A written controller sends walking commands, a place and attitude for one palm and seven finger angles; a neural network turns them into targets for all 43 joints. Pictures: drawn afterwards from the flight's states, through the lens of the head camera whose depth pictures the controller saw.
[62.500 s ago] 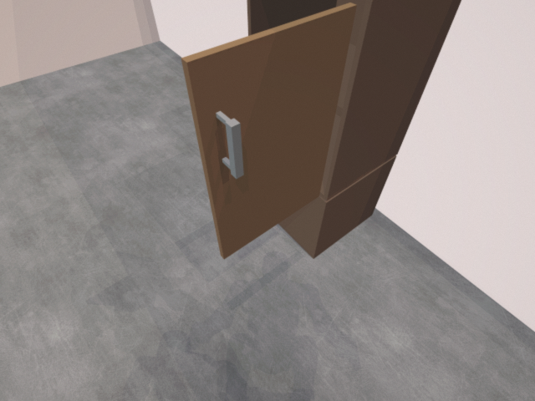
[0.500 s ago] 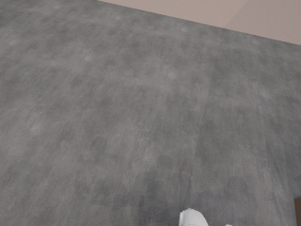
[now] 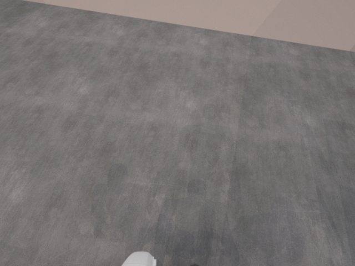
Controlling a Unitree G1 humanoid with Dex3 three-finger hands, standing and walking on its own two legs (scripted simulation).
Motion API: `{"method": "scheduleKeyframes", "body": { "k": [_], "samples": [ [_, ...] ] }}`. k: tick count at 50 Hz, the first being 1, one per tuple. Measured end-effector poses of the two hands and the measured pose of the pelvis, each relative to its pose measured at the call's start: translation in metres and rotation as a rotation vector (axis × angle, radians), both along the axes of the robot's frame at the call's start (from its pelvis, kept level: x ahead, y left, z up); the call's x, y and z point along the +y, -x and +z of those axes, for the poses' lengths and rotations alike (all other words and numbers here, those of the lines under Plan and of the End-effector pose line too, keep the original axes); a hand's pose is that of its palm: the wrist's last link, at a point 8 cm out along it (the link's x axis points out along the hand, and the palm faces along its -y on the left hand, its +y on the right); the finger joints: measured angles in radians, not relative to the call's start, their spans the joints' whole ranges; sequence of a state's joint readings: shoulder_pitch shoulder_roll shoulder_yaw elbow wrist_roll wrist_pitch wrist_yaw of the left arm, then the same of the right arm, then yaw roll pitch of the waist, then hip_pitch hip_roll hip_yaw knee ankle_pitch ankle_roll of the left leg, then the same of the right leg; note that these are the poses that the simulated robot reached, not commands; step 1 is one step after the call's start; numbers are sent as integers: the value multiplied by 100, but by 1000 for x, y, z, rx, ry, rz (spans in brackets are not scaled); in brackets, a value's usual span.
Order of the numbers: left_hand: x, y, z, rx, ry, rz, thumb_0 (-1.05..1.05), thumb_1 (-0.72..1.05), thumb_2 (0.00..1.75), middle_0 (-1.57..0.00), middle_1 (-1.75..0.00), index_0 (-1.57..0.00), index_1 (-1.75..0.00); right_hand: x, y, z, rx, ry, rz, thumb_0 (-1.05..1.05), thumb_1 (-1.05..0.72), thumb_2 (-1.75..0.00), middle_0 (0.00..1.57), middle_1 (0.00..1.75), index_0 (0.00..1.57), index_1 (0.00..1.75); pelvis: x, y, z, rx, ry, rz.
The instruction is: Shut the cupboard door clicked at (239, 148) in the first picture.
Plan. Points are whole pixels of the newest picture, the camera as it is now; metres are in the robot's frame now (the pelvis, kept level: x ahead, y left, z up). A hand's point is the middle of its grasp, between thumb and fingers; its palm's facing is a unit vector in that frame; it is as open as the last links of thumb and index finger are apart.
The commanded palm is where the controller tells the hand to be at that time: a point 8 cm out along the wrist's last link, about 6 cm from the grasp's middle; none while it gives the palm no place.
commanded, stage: turn to face it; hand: left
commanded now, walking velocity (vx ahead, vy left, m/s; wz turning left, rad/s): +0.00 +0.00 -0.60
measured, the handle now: out of the picture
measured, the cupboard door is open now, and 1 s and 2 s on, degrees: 18 18 18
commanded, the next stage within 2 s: none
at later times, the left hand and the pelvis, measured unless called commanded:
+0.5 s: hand (89, 235) +0.21 +0.25 -0.17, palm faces -0.22 -0.95 -0.20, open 7.4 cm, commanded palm none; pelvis +0.07 +0.06 +0.00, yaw -19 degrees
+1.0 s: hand (138, 208) +0.28 +0.13 -0.16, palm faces -0.57 -0.79 -0.23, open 7.4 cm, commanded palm none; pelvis +0.09 +0.02 +0.00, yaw -36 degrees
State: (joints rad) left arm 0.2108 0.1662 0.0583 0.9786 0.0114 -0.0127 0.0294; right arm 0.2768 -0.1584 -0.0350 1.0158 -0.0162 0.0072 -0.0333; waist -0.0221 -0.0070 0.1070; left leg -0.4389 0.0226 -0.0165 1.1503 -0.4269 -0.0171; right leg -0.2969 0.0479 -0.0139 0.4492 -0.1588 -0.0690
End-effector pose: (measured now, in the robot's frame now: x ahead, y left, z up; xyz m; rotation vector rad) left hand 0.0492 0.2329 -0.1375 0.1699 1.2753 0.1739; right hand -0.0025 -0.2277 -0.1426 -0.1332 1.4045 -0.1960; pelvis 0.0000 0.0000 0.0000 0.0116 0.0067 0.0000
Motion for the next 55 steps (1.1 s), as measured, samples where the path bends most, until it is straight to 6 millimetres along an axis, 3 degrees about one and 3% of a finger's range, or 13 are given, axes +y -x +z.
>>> {"method": "scheduleKeyframes", "body": {
  "k": [4, 8, 12, 15, 21, 26, 30, 35, 39, 42, 48, 55],
  "samples": [
    [13, 6, 2, 84, -9, -12, 0, 94, 90, -20, -30, -20, -30, 1, -58, 3, -109, 9, 15, 0, -90, -89, 20, 29, 20, 30, 7, -14, 1, 21, 10, -39],
    [27, -3, 0, 110, 0, -22, 1, 93, 90, -20, -30, -20, -30, 10, -102, 8, -196, 27, 16, 0, -90, -89, 20, 29, 20, 30, 20, -28, 0, 29, 14, -87],
    [45, -27, -10, 96, 20, -38, 1, 92, 90, -20, -30, -20, -30, 24, -132, 16, -278, 59, 2, 0, -90, -89, 20, 29, 20, 30, 40, -44, -5, 29, 24, -133],
    [58, -55, -19, 69, 33, -63, 1, 92, 90, -20, -30, -20, -30, 34, -140, 21, -311, 89, -5, 0, -90, -89, 20, 29, 20, 30, 52, -53, -9, 21, 29, -168],
    [69, -121, -7, -4, 38, -187, 1, 92, 90, -20, -30, -20, -30, 42, -122, 37, -291, 119, -79, 0, -90, -89, 20, 30, 20, 30, 62, -65, 3, 10, 52, -266],
    [62, -171, 2, -45, 24, -300, 1, 92, 90, -20, -30, -20, -30, 38, -88, 36, -252, 130, -194, 0, -90, -89, 20, 30, 20, 30, 64, -73, 5, 10, 56, -345],
    [39, -209, 8, -77, 11, -402, 1, 92, 90, -20, -30, -19, -30, 33, -47, 25, -188, 126, -297, 0, -90, -89, 20, 30, 20, 30, 58, -76, 2, 8, 48, -407],
    [-8, -248, 12, -142, -5, -536, 1, 92, 90, -20, -30, -19, -30, 23, 10, 0, -95, 97, -423, 0, -90, -89, 20, 30, 20, 30, 40, -78, -11, 5, 27, -477],
    [-39, -258, 15, -191, -17, -603, 1, 91, 90, -20, -30, -20, -30, 15, 39, -16, -24, 76, -494, 1, -90, -89, 20, 29, 20, 30, 30, -77, -17, 1, 22, -516],
    [-50, -254, 19, -164, -21, -623, 1, 91, 90, -20, -30, -20, -30, 11, 40, -9, -29, 73, -524, 1, -90, -89, 20, 29, 20, 30, 25, -77, -9, 1, 10, -549],
    [-63, -249, 15, -93, 5, -672, 1, 91, 90, -20, -30, -20, -30, 8, 21, 7, -107, 90, -560, 1, -90, -89, 20, 29, 20, 30, 22, -84, -1, 12, -5, -609],
    [-57, -264, -5, -42, 43, -699, 1, 91, 90, -21, -30, -20, -30, 15, -11, 15, -176, 145, -596, 1, -90, -89, 20, 29, 20, 30, 34, -106, -6, 26, 10, -689]
  ]
}}
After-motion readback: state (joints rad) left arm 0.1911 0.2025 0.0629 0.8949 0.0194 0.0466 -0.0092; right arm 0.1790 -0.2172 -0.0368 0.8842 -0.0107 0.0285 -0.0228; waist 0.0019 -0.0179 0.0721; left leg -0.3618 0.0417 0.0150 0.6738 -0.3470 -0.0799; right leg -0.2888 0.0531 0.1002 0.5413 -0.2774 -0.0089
